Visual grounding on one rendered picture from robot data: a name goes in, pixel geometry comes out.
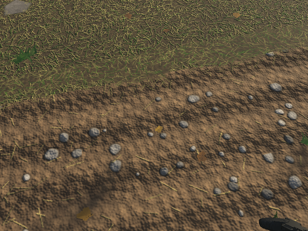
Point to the robot right hand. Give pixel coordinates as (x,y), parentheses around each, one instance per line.
(281,224)

